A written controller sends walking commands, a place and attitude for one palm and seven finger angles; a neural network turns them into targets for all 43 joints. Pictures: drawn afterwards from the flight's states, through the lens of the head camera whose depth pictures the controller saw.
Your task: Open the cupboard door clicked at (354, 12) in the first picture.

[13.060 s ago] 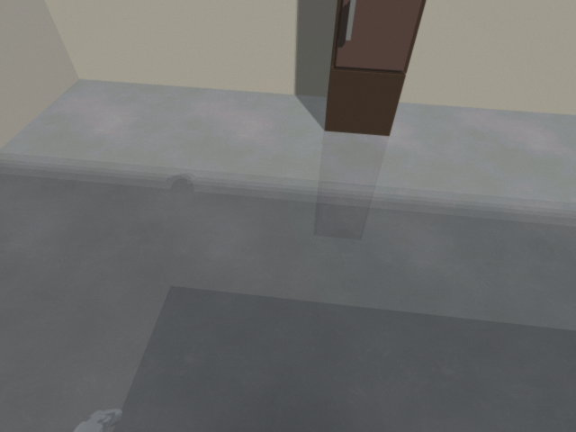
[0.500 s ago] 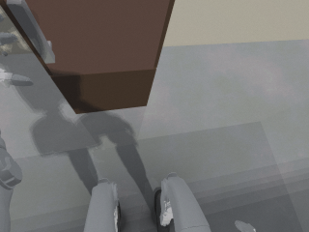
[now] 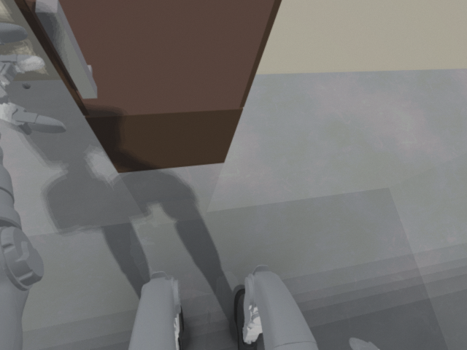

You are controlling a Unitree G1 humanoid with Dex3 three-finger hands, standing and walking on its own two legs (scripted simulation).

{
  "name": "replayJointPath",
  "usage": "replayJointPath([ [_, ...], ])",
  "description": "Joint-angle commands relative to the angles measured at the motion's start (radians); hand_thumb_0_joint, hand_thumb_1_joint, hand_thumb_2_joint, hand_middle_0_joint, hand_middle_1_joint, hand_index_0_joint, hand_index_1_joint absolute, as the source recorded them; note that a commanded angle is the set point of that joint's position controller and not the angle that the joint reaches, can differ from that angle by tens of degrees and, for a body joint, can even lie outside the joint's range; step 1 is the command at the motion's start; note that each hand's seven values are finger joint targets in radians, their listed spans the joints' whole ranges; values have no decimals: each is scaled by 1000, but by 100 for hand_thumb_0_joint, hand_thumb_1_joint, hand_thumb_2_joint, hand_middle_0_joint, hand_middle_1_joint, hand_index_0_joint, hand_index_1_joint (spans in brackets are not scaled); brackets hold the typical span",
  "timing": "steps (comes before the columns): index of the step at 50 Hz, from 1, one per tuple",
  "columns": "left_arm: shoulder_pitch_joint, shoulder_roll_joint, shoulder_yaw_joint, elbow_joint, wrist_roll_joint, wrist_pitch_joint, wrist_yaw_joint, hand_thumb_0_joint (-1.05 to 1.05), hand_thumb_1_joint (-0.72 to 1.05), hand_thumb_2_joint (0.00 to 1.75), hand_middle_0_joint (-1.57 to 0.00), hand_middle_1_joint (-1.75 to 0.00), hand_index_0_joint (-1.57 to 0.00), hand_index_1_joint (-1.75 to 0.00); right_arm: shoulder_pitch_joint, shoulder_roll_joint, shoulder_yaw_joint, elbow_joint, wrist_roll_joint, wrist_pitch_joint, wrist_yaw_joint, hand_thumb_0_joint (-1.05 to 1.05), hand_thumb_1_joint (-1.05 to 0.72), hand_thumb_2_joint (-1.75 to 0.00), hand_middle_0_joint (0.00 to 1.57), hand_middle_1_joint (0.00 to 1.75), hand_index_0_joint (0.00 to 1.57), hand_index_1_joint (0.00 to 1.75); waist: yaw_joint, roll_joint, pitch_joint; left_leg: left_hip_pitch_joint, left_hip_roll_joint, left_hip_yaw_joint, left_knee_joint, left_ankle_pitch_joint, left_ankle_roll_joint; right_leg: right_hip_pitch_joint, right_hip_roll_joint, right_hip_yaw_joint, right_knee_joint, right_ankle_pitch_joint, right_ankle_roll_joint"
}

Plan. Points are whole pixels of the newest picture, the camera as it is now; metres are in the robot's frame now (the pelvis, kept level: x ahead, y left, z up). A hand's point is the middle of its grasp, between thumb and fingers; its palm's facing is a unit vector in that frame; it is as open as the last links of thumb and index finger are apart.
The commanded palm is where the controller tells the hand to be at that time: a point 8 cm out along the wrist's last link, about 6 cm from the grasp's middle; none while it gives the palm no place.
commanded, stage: move the hooked fingers beside the handle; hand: left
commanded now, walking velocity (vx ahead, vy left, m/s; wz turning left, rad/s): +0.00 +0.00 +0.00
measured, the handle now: (72, 46) +0.58 +0.23 +0.04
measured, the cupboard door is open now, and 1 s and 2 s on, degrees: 0 0 0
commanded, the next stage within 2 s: slide the fingers in behind the handle in 0.28 s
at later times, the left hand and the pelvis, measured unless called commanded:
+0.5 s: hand (34, 86) +0.50 +0.27 +0.04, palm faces +0.10 -0.99 -0.03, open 14.0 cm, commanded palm +0.49 +0.30 +0.04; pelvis +0.01 -0.01 +0.00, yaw +0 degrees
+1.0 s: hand (61, 84) +0.51 +0.24 +0.04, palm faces +0.13 -0.99 -0.04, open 14.0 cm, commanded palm +0.49 +0.26 +0.04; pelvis +0.00 -0.01 +0.00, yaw +1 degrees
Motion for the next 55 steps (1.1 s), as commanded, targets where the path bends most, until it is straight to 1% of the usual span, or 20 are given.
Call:
replayJointPath([
  [1, -322, 291, 42, -177, -21, -71, 14, 0, -50, 30, -30, -120, -30, -120, 182, -219, -81, -39, -2, 3, -16, 0, -90, -90, 20, 30, 20, 30, 15, 222, -535, 582, -4, -109, -195, 410, -33, 116, 54, 11, -115, 170, -50],
  [5, -331, 302, 44, -163, -11, -72, 18, 0, -50, 30, -30, -120, -30, -120, 175, -218, -79, -46, 0, 9, -18, 0, -90, -90, 20, 30, 20, 30, 8, 213, -513, 548, -5, -97, -184, 411, -28, 122, 53, 16, -111, 180, -48],
  [7, -358, 306, 50, -197, -17, -87, 17, 0, -50, 30, -30, -120, -30, -120, 175, -216, -80, -47, -2, 7, -18, 0, -90, -90, 20, 30, 20, 30, 4, 216, -542, 563, -4, -99, -176, 435, -27, 129, 54, 16, -103, 196, -49],
  [9, -340, 340, 78, -224, -17, -99, 15, 0, -50, 30, -30, -120, -30, -120, 176, -219, -82, -50, -3, 11, -18, 0, -90, -90, 20, 30, 20, 30, 22, 239, -592, 588, -4, -97, -171, 477, -33, 147, 54, 19, -99, 213, -48],
  [12, -351, 300, 51, -241, -26, -104, 8, 0, -50, 30, -30, -120, -30, -120, 175, -213, -84, -42, -2, 10, -16, 0, -90, -90, 20, 30, 20, 30, 10, 260, -599, 612, -2, -99, -164, 502, -32, 130, 54, 20, -100, 223, -48],
  [14, -354, 280, 35, -225, -27, -92, 4, 0, -50, 30, -30, -120, -30, -120, 177, -213, -86, -34, 0, 14, -15, 0, -90, -90, 20, 30, 20, 30, 3, 243, -581, 607, -1, -102, -167, 484, -33, 127, 54, 16, -106, 216, -45],
  [19, -304, 305, 65, -223, -37, -68, -5, 0, -50, 30, -30, -120, -30, -120, 182, -212, -87, -35, 2, 16, -17, 0, -90, -90, 20, 30, 20, 30, 21, 217, -611, 576, -7, -84, -158, 499, -22, 192, 54, 27, -112, 258, -43],
  [22, -283, 271, 46, -223, -46, -65, -6, 0, -50, 30, -30, -120, -30, -120, 177, -203, -85, -41, 5, 14, -16, 0, -90, -90, 20, 30, 20, 30, 17, 191, -576, 532, -11, -71, -162, 479, -13, 225, 55, 35, -121, 276, -41],
  [24, -289, 279, 49, -216, -43, -65, -3, 0, -50, 30, -30, -120, -30, -120, 172, -204, -86, -40, 7, 13, -17, 0, -90, -90, 20, 30, 20, 30, 12, 172, -561, 496, -13, -60, -158, 439, -9, 236, 55, 40, -125, 264, -38],
  [27, -333, 274, 38, -213, -39, -75, 6, 0, -50, 30, -30, -120, -30, -120, 166, -200, -82, -36, 6, 6, -19, 0, -90, -90, 20, 30, 20, 30, 3, 186, -526, 467, -14, -57, -157, 385, -6, 218, 55, 44, -126, 224, -41],
  [31, -339, 260, 24, -222, -31, -92, 23, 0, -50, 30, -30, -120, -30, -120, 165, -201, -85, -33, 3, 0, -18, 0, -90, -90, 20, 30, 20, 30, 6, 200, -552, 498, -14, -62, -162, 389, -12, 210, 56, 42, -125, 212, -43],
  [34, -347, 216, -3, -276, -31, -108, 36, 0, -50, 30, -30, -120, -30, -120, 166, -200, -92, -31, -1, -2, -14, 0, -90, -90, 20, 30, 20, 30, 11, 266, -600, 594, -9, -78, -170, 448, -25, 164, 53, 29, -115, 221, -47],
  [38, -336, 165, -33, -231, -29, -90, 58, 0, -50, 30, -30, -120, -30, -120, 166, -199, -92, -29, 2, 0, -12, 0, -90, -90, 20, 30, 20, 30, 3, 222, -553, 570, -12, -82, -185, 397, -25, 155, 51, 25, -125, 191, -46],
  [41, -372, 182, -21, -204, -21, -78, 89, 0, -50, 30, -30, -120, -30, -120, 166, -199, -88, -30, 2, 0, -17, 0, -90, -90, 20, 30, 20, 30, -12, 159, -511, 488, -17, -70, -188, 326, -14, 187, 50, 34, -135, 171, -40],
  [42, -381, 214, 6, -225, -18, -89, 101, 0, -50, 30, -30, -120, -30, -120, 167, -197, -85, -32, -1, -2, -18, 0, -90, -90, 20, 30, 20, 30, 4, 184, -531, 486, -18, -68, -182, 336, -14, 196, 49, 38, -125, 177, -43],
  [43, -389, 195, -14, -226, -8, -93, 107, 0, -50, 30, -30, -120, -30, -120, 166, -195, -86, -34, -2, -3, -16, 0, -90, -90, 20, 30, 20, 30, -3, 194, -551, 504, -19, -68, -184, 339, -18, 188, 49, 36, -125, 174, -43],
  [44, -402, 213, -1, -241, -4, -105, 117, 0, -50, 30, -30, -120, -30, -120, 167, -193, -85, -30, -5, -5, -15, 0, -90, -90, 20, 30, 20, 30, 5, 209, -564, 515, -18, -69, -181, 357, -19, 190, 49, 37, -121, 182, -45],
  [45, -390, 172, -36, -235, 8, -109, 120, 0, -50, 30, -30, -120, -30, -120, 168, -188, -86, -30, -7, -7, -11, 0, -90, -90, 20, 30, 20, 30, -4, 206, -568, 522, -19, -67, -179, 359, -18, 186, 51, 38, -123, 183, -44],
  [53, -374, 102, -75, -227, -9, -121, 109, 0, -50, 30, -30, -120, -30, -120, 178, -188, -94, -19, -7, -3, -6, 0, -90, -90, 20, 30, 20, 30, -8, 194, -577, 564, -16, -75, -191, 384, -25, 187, 52, 31, -131, 200, -47],
  [55, -407, 66, -108, -235, -7, -120, 115, 0, -50, 30, -30, -120, -30, -120, 178, -186, -97, -12, -8, -3, -6, 0, -90, -90, 20, 30, 20, 30, -24, 201, -567, 569, -16, -77, -189, 379, -23, 166, 50, 31, -135, 198, -46],
])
